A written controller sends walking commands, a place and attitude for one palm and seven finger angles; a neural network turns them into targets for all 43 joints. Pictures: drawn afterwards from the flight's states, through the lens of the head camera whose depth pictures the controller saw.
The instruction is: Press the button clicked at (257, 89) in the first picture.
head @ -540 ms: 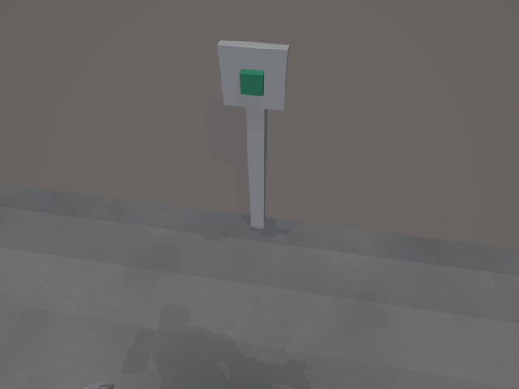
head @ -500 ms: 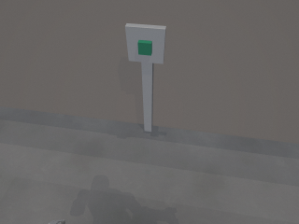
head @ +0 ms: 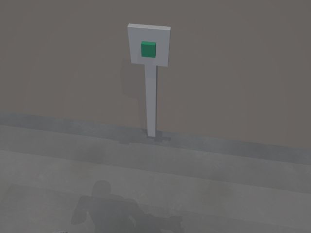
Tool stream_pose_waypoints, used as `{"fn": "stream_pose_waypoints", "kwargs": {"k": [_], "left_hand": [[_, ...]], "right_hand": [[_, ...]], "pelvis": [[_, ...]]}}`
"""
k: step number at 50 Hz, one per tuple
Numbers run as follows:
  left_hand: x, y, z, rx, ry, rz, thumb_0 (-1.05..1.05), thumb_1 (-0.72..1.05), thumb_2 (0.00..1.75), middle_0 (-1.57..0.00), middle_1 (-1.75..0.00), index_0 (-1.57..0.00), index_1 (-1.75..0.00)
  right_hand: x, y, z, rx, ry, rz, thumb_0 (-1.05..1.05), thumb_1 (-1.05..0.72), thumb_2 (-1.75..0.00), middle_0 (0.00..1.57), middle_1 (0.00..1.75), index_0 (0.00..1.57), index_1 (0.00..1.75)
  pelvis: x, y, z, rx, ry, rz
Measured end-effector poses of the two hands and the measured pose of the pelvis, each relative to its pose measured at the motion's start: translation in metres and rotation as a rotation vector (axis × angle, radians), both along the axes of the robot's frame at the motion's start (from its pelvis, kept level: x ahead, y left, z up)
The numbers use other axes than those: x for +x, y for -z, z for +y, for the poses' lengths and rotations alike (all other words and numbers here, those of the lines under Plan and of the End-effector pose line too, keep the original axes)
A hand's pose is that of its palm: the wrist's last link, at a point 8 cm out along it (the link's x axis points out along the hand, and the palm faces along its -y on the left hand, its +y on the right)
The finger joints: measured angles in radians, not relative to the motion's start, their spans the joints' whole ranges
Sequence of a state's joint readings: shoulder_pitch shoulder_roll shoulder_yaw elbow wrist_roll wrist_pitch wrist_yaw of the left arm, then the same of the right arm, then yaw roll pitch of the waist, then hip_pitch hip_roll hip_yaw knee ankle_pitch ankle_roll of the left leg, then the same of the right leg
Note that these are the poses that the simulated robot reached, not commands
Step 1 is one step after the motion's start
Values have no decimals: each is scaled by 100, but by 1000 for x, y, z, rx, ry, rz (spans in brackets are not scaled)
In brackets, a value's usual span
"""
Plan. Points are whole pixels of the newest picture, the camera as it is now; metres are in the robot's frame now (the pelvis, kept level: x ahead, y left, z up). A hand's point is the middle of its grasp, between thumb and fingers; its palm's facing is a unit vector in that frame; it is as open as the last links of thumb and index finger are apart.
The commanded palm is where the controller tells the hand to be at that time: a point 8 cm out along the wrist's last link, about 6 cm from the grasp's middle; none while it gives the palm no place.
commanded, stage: look at it before walking up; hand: left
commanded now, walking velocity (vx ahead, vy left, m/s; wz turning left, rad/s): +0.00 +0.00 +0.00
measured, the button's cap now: (148, 49) +0.83 +0.07 +0.00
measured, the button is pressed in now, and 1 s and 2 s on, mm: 0 0 0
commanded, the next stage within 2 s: take the last steps up to it in 0.30 s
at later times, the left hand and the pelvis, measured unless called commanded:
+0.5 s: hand out of the picture +0.09 +0.25 -0.16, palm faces -0.01 -0.94 -0.33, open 7.4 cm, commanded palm none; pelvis +0.01 +0.00 +0.00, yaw +0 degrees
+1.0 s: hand out of the picture +0.01 +0.12 -0.17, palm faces +0.02 -0.99 -0.17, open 7.4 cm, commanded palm none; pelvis +0.11 -0.04 -0.01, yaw -4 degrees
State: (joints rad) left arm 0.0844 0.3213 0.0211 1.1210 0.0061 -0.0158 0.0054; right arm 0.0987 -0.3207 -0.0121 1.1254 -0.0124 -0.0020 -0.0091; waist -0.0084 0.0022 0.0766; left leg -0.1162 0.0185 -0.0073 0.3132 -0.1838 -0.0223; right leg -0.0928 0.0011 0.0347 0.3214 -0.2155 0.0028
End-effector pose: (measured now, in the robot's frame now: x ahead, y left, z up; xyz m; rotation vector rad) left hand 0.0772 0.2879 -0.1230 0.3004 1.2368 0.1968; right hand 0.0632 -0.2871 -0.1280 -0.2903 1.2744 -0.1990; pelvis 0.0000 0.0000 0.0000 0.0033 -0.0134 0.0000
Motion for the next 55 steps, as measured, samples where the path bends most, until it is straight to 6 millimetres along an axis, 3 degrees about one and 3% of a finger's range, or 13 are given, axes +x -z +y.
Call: {"fn": "stream_pose_waypoints", "kwargs": {"k": [25,34,38,41,45,50,55], "left_hand": [[3,2,2,1,-6,2,1,90,90,-20,-30,-20,-30],[-13,24,-33,-67,-22,107,0,90,90,-20,-30,-20,-30],[-14,28,-60,-84,-41,142,1,91,90,-20,-30,-20,-30],[-21,27,-78,-93,-84,148,0,91,90,-20,-30,-20,-30],[-45,24,-101,-118,-126,249,0,90,90,-20,-30,-20,-30],[-67,21,-121,-168,-146,413,0,90,90,-20,-30,-20,-30],[-54,32,-123,-204,-162,500,0,90,90,-20,-30,-20,-30]], "right_hand": [[7,-1,5,-2,-1,-7,1,-91,-90,21,30,20,30],[-17,25,29,100,52,69,0,-91,-90,20,30,20,30],[-35,40,30,149,97,152,0,-91,-90,21,30,20,30],[-34,39,27,162,107,218,1,-91,-90,21,30,20,30],[1,31,20,158,115,196,1,-91,-90,21,30,20,30],[82,26,18,155,96,59,1,-91,-90,20,30,20,30],[169,28,23,124,62,-112,1,-91,-90,20,30,20,30]], "pelvis": [[6,0,2,1,2,4],[28,12,-11,28,37,6],[44,18,-27,10,30,11],[58,15,-36,17,20,16],[77,10,-43,28,45,19],[108,11,-43,23,76,25],[150,26,-35,0,100,13]]}}
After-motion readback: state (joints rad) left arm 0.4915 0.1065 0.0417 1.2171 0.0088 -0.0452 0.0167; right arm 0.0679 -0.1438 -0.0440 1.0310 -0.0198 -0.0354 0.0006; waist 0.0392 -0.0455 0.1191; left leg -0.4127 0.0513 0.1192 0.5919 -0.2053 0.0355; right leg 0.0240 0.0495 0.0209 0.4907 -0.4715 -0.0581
